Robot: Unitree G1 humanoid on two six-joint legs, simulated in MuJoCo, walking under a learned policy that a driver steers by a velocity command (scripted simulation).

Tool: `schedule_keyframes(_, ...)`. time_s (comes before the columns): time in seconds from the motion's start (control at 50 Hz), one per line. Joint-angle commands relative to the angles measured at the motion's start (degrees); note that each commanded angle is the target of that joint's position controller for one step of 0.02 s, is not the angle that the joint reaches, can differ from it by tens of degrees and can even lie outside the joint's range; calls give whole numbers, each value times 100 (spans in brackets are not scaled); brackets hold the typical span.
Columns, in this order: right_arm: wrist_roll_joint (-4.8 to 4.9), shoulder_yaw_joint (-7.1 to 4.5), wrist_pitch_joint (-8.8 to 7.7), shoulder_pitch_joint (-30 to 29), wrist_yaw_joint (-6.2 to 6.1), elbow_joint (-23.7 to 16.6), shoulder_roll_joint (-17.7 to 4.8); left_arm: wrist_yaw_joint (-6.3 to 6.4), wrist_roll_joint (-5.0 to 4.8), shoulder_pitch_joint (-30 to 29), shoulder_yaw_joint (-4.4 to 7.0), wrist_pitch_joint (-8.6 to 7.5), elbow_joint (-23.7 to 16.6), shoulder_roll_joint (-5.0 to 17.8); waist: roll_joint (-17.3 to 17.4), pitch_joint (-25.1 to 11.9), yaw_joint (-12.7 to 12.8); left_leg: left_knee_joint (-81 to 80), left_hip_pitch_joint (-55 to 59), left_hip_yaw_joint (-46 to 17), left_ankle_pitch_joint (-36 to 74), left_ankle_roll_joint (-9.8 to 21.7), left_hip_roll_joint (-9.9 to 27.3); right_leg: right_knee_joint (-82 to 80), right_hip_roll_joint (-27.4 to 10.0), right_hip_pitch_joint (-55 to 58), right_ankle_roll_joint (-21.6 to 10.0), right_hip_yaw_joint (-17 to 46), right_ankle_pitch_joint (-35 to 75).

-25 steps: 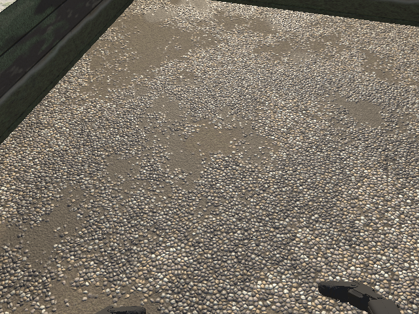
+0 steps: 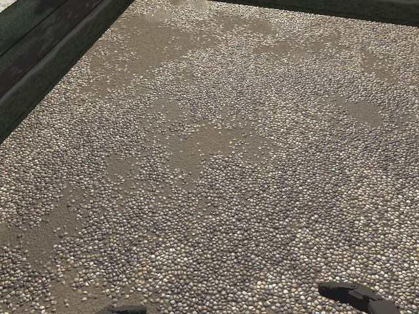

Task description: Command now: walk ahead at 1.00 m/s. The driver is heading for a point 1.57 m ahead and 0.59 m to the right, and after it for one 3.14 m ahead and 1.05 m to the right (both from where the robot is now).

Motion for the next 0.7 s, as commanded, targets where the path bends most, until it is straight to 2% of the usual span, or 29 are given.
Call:
schedule_keyframes(0.02, -36, -101, -99, -616, -8, -571, -373, 13, 27, -436, 79, -105, -558, 331, -25, -500, -25, -478, 141, 107, 1456, -35, 70, -602, -56, 10, -78, 121, 1214)
schedule_keyframes(0.04, -44, -108, -88, -571, -14, -554, -388, 21, 29, -401, 77, -110, -550, 320, -6, -532, -20, -473, 163, 103, 1500, -37, 70, -582, -44, 40, -72, 111, 1277)
schedule_keyframes(0.06, 26, -96, -120, -686, -8, -582, -340, 2, -21, -443, 118, -102, -540, 358, -80, -604, 35, -456, 168, 122, 1237, -13, 58, -602, -69, 87, -79, 123, 1044)
schedule_keyframes(0.08, 35, -89, -131, -723, -2, -599, -326, -7, -24, -478, 118, -96, -550, 367, -100, -567, 29, -459, 143, 127, 1193, -11, 61, -628, -78, 48, -87, 141, 959)
schedule_keyframes(0.1, -38, -100, -99, -609, -8, -571, -372, 11, 28, -437, 77, -106, -559, 327, -25, -490, -28, -474, 137, 112, 1453, -37, 73, -602, -52, -1, -81, 125, 1212)
schedule_keyframes(0.12, -46, -108, -88, -563, -14, -553, -387, 19, 30, -400, 77, -112, -550, 320, -6, -534, -21, -472, 165, 108, 1502, -38, 72, -579, -41, 39, -74, 115, 1281)
schedule_keyframes(0.14, 25, -96, -121, -681, -8, -581, -341, 1, -22, -441, 118, -104, -539, 357, -79, -608, 34, -454, 171, 127, 1239, -13, 59, -599, -66, 87, -80, 126, 1050)
schedule_keyframes(0.16, 34, -89, -132, -720, -2, -599, -326, -8, -24, -476, 118, -98, -549, 366, -98, -571, 28, -457, 147, 132, 1195, -12, 63, -625, -75, 48, -88, 144, 965)
schedule_keyframes(0.18, -39, -100, -100, -606, -8, -571, -372, 11, 28, -435, 76, -107, -559, 326, -24, -493, -28, -472, 140, 116, 1457, -37, 76, -600, -50, -1, -81, 127, 1218)
schedule_keyframes(0.22, -43, -106, -84, -552, -17, -550, -386, 23, 27, -394, 75, -116, -548, 324, -9, -540, -25, -469, 170, 112, 1529, -41, 77, -567, -35, 44, -68, 109, 1316)
schedule_keyframes(0.24, 27, -95, -119, -677, -9, -581, -334, 3, -23, -442, 116, -107, -541, 356, -87, -623, 33, -452, 179, 131, 1247, -14, 62, -592, -63, 93, -76, 121, 1072)
schedule_keyframes(0.26, 37, -88, -132, -721, -3, -598, -320, -7, -24, -473, 117, -100, -549, 366, -107, -594, 30, -458, 157, 136, 1196, -10, 64, -621, -75, 64, -86, 144, 978)
schedule_keyframes(0.28, 35, -90, -138, -734, -1, -600, -326, -12, -24, -483, 120, -94, -552, 363, -97, -572, 35, -462, 148, 138, 1186, -10, 65, -638, -79, 47, -92, 160, 929)
schedule_keyframes(0.3, -39, -100, -103, -615, -7, -571, -374, 8, 28, -434, 75, -104, -557, 324, -17, -476, -24, -474, 135, 123, 1453, -40, 79, -608, -51, -13, -82, 138, 1195)
schedule_keyframes(0.36, -43, -105, -81, -539, -19, -547, -381, 24, 26, -394, 74, -121, -550, 323, -18, -556, -29, -467, 178, 119, 1538, -43, 81, -559, -30, 51, -66, 108, 1339)
schedule_keyframes(0.38, 29, -94, -119, -673, -11, -578, -330, 4, -23, -438, 116, -110, -540, 356, -94, -649, 34, -453, 190, 138, 1246, -13, 64, -587, -61, 110, -75, 123, 1086)
schedule_keyframes(0.4, 39, -88, -133, -723, -4, -595, -319, -7, -26, -471, 117, -100, -549, 367, -109, -607, 33, -462, 164, 143, 1198, -12, 67, -620, -75, 72, -84, 148, 982)
schedule_keyframes(0.44, 33, -90, -141, -736, 0, -600, -328, -16, -22, -485, 117, -91, -551, 358, -88, -543, 36, -462, 139, 147, 1180, -14, 69, -648, -78, 24, -96, 174, 904)
schedule_keyframes(0.46, -42, -99, -104, -607, -7, -570, -375, 5, 28, -437, 74, -103, -557, 321, -13, -449, -27, -474, 127, 131, 1456, -45, 85, -611, -47, -35, -85, 148, 1185)
schedule_keyframes(0.48, -51, -105, -90, -547, -15, -552, -386, 16, 31, -401, 73, -114, -549, 311, 1, -498, -26, -468, 155, 127, 1508, -45, 84, -580, -32, 6, -78, 132, 1275)
schedule_keyframes(0.52, -44, -104, -83, -530, -20, -546, -381, 23, 26, -392, 73, -124, -548, 321, -14, -559, -29, -466, 181, 127, 1540, -44, 85, -556, -26, 50, -67, 113, 1344)
schedule_keyframes(0.54, 29, -94, -121, -667, -11, -578, -330, 3, -23, -437, 115, -112, -538, 354, -90, -651, 33, -452, 194, 147, 1248, -14, 67, -583, -58, 109, -76, 129, 1095)
schedule_keyframes(0.56, 39, -87, -135, -719, -5, -595, -318, -8, -26, -471, 116, -102, -548, 365, -105, -608, 32, -461, 167, 151, 1202, -13, 71, -616, -71, 71, -84, 154, 992)
schedule_keyframes(0.58, 36, -89, -140, -733, -2, -599, -323, -14, -25, -484, 117, -95, -551, 359, -95, -573, 36, -464, 152, 152, 1187, -13, 72, -636, -75, 43, -91, 169, 936)
schedule_keyframes(0.6, -38, -98, -105, -612, -8, -569, -370, 6, 27, -435, 72, -105, -558, 319, -18, -473, -24, -476, 137, 137, 1452, -44, 87, -606, -46, -19, -81, 148, 1198)
schedule_keyframes(0.62, -48, -105, -91, -556, -15, -552, -384, 16, 29, -403, 72, -113, -551, 312, -3, -506, -23, -472, 159, 133, 1506, -47, 87, -580, -32, 11, -74, 136, 1275)
schedule_keyframes(0.64, -45, -103, -84, -538, -18, -548, -381, 20, 28, -396, 70, -118, -549, 315, -11, -526, -29, -468, 167, 133, 1522, -48, 89, -566, -27, 26, -70, 125, 1314)
schedule_keyframes(0.66, 26, -93, -120, -662, -11, -579, -330, 0, -23, -444, 113, -110, -541, 351, -87, -621, 29, -453, 181, 153, 1244, -19, 71, -587, -56, 84, -78, 138, 1079)
schedule_keyframes(0.7, 34, -89, -141, -723, -2, -598, -324, -15, -25, -483, 116, -98, -551, 358, -94, -575, 34, -463, 154, 159, 1184, -15, 74, -634, -72, 40, -93, 175, 936)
